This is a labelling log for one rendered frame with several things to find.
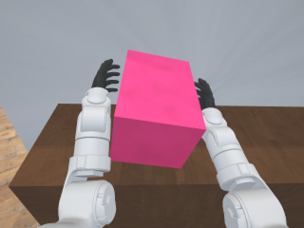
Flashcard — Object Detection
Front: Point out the robot right upper arm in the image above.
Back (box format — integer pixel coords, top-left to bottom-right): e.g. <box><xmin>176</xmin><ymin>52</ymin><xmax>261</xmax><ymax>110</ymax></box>
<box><xmin>222</xmin><ymin>187</ymin><xmax>289</xmax><ymax>228</ymax></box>

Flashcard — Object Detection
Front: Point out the carton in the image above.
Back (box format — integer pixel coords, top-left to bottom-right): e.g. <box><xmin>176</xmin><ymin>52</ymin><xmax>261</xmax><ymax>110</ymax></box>
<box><xmin>110</xmin><ymin>49</ymin><xmax>206</xmax><ymax>169</ymax></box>

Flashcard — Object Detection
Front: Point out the left robot hand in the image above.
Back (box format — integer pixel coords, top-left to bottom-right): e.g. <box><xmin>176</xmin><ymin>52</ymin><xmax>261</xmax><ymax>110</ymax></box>
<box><xmin>91</xmin><ymin>59</ymin><xmax>121</xmax><ymax>92</ymax></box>

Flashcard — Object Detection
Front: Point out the robot left upper arm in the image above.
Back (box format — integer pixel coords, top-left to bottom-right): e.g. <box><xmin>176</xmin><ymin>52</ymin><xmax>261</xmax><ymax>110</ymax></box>
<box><xmin>38</xmin><ymin>180</ymin><xmax>117</xmax><ymax>228</ymax></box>

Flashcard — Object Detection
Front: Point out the pedestal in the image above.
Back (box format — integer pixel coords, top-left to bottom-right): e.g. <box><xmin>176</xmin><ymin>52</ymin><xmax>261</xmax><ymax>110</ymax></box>
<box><xmin>9</xmin><ymin>104</ymin><xmax>304</xmax><ymax>228</ymax></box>

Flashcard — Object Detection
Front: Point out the robot left forearm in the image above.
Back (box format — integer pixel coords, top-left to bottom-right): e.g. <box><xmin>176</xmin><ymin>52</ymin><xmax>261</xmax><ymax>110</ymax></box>
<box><xmin>58</xmin><ymin>87</ymin><xmax>111</xmax><ymax>218</ymax></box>

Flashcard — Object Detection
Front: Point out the right robot hand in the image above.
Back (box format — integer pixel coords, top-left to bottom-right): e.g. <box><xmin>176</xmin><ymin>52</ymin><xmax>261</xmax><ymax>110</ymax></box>
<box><xmin>194</xmin><ymin>78</ymin><xmax>216</xmax><ymax>111</ymax></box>

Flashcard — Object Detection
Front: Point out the robot right forearm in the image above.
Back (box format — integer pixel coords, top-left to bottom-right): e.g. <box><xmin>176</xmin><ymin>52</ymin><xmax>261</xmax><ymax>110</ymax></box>
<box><xmin>201</xmin><ymin>107</ymin><xmax>287</xmax><ymax>223</ymax></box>

